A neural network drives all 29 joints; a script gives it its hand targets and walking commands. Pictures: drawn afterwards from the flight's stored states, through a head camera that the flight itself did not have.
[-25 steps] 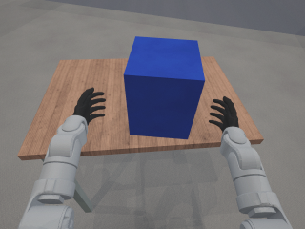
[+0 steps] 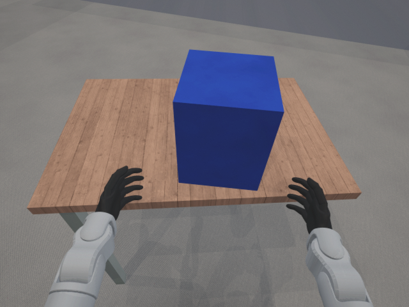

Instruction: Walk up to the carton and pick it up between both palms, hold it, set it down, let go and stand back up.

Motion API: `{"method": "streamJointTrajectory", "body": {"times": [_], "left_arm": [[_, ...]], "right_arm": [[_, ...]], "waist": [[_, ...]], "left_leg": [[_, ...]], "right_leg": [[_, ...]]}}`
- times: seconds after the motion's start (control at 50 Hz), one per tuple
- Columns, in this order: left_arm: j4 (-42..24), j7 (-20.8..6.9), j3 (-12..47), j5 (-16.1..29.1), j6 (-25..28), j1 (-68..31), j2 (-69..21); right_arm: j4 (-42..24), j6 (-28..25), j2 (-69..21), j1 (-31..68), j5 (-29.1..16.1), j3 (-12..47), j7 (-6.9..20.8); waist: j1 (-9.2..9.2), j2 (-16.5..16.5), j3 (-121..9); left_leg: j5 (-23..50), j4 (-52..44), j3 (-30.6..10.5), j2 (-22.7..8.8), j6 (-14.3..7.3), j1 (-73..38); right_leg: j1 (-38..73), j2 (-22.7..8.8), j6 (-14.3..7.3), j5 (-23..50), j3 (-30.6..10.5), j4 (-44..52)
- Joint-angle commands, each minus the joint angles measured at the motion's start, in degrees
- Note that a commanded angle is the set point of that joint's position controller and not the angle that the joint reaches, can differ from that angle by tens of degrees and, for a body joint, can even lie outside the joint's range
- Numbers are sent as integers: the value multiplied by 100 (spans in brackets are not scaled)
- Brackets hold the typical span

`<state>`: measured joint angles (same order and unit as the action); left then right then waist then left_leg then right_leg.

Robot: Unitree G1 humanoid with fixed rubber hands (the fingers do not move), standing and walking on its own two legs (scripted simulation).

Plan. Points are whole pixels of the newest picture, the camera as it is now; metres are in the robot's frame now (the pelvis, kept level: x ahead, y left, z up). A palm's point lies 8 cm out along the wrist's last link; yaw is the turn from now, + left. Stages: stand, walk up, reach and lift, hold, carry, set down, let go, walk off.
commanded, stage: set down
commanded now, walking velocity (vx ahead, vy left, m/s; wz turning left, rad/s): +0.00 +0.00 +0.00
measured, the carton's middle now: (224, 122) +0.51 +0.01 +0.08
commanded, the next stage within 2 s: none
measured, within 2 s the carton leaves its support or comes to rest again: neither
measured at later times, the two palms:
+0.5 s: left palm (108, 245) +0.21 +0.21 +0.01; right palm (320, 262) +0.22 -0.18 +0.01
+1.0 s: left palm (106, 277) +0.17 +0.21 -0.03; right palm (320, 299) +0.17 -0.19 -0.04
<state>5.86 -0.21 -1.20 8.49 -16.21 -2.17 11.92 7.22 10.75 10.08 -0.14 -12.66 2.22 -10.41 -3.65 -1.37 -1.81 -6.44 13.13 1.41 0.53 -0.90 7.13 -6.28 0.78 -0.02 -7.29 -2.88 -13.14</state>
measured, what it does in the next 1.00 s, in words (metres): stands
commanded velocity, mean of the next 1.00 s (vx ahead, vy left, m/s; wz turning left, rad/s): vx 0.00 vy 0.00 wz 0.00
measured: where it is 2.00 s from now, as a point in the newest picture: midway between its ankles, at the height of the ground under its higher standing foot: outside the picture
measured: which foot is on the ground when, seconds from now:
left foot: down 0.00-1.00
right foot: down 0.00-1.00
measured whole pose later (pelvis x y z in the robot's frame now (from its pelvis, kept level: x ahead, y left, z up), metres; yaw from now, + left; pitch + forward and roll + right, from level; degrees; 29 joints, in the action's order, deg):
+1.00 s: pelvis +0.01 +0.00 +0.00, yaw -1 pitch +4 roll +0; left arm -2.8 1.7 2.1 5.6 -27.8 19.7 12.2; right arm 1.4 19.2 9.1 -22.2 -8.7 4.8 -8.2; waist -3.7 -1.3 -1.1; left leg -7.4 13.8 2.4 0.0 -0.5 10.0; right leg -9.7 1.3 -0.3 -8.1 -3.7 -14.3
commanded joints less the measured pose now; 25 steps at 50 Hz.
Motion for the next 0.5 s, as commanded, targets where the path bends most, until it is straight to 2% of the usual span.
{"method": "streamJointTrajectory", "body": {"times": [0.0, 0.06, 0.14, 0.2, 0.24, 0.36, 0.48], "left_arm": [[-1066, 110, -39, 14, 364, -1169, 470], [-1359, 248, 62, 60, 103, -984, 480], [-1892, 330, 96, 59, -183, -440, 475], [-2071, 258, -38, -107, -484, 94, 417], [-2119, 206, -118, -213, -664, 389, 352], [-2306, 129, -50, -292, -930, 815, 247], [-2331, 219, 58, -153, -846, 863, 357]], "right_arm": [[-893, -245, 543, 914, 106, -282, 97], [-1057, -59, 522, 800, 106, -273, 156], [-1612, 140, 563, 408, 1, -165, 210], [-1690, 300, 595, -46, -9, -106, 176], [-1631, 387, 585, -326, 10, -97, 139], [-1693, 520, 560, -818, 57, -116, 122], [-1929, 547, 526, -996, 167, -182, 241]], "waist": [[32, 189, -960], [28, 112, -967], [-5, -17, -1387], [8, 51, -1424], [20, 135, -1240], [39, 315, -685], [31, 160, -608]], "left_leg": [[820, 74, 62, -58, 21, -590], [549, 57, 74, -95, -20, -466], [1584, 237, 68, -84, 51, -626], [2293, 318, 68, 5, 194, -733], [2458, 298, 65, 37, 274, -776], [2168, 154, 80, 29, 411, -672], [1183, 53, 140, -25, 314, -322]], "right_leg": [[-342, -46, -147, -185, 29, 205], [-483, -57, -115, -336, 49, 136], [-155, -14, -120, 336, -32, -16], [174, 42, -92, 1046, -65, -63], [188, 78, -87, 1193, -58, -9], [-50, 144, -110, 907, -10, 149], [-259, 81, -66, 260, -27, 85]]}}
